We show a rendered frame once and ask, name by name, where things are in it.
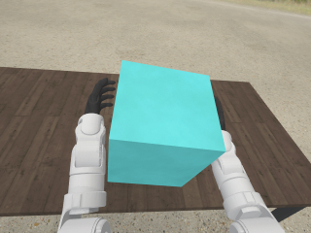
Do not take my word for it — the robot left hand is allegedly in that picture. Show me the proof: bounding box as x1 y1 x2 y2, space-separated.
85 78 116 115

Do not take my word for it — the robot right upper arm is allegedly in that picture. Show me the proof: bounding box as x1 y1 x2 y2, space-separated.
228 216 284 233

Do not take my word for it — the table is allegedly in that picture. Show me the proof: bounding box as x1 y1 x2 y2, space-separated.
0 67 311 222

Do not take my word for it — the carton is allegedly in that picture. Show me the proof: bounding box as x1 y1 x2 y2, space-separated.
107 60 226 187

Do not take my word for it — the right robot forearm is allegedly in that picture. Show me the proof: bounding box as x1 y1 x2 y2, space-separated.
211 130 286 233

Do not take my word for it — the robot right hand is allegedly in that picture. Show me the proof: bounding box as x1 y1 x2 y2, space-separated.
214 95 226 131

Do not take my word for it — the robot left upper arm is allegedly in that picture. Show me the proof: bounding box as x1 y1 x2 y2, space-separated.
59 217 111 233

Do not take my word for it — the left robot forearm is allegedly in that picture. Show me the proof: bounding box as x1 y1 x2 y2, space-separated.
57 113 107 233

